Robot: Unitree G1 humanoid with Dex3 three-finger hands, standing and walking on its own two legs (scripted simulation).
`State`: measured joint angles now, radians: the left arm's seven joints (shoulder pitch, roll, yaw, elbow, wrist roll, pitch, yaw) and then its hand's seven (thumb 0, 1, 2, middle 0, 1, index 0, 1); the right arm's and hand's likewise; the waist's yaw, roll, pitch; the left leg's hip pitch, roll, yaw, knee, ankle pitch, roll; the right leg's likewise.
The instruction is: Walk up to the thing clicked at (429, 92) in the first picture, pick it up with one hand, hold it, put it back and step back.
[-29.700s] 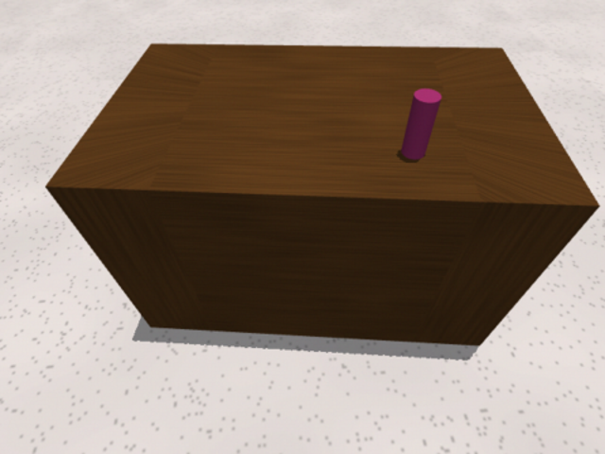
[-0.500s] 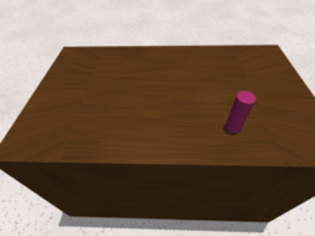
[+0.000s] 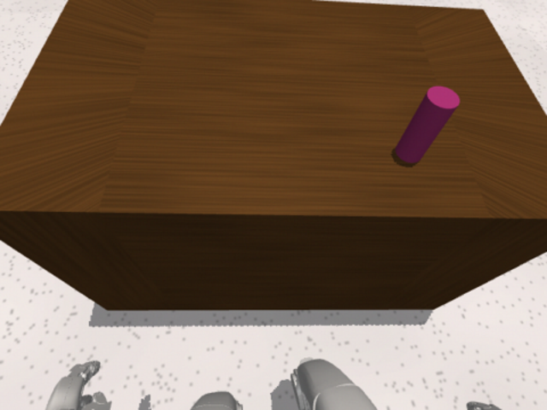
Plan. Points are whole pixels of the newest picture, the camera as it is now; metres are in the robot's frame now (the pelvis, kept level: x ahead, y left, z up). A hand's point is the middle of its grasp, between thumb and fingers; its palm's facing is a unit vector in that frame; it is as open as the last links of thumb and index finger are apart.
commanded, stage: step back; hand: right
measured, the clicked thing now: (424, 127) +0.56 -0.28 +0.01
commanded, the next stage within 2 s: none
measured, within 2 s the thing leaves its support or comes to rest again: neither
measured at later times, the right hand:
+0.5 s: hand out of the picture +0.00 -0.27 -0.15, palm faces -0.06 +0.91 -0.42, open 7.4 cm
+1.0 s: hand out of the picture -0.14 -0.32 -0.15, palm faces +0.04 +0.92 -0.40, open 7.4 cm
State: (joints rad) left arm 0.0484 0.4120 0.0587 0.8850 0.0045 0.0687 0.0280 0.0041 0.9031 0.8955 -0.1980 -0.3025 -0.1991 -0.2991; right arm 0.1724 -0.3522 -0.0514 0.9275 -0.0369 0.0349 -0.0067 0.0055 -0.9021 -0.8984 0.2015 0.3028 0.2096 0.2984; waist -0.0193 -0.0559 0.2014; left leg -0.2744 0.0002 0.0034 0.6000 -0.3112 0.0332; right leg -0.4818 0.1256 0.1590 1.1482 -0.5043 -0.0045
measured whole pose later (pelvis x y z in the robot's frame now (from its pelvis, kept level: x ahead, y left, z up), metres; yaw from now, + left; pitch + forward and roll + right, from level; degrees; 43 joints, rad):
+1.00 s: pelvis -0.25 -0.04 -0.01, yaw -5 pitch -2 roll +1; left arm 0.23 0.36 0.07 0.85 0.03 0.05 -0.01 0.01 0.90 0.90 -0.20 -0.30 -0.20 -0.30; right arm 0.12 -0.42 -0.06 0.83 -0.01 0.06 -0.02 0.01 -0.90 -0.90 0.20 0.30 0.21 0.30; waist 0.03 0.03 0.16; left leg -0.50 -0.05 -0.12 0.96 -0.47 -0.01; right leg -0.26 0.01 0.05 0.66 -0.37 -0.02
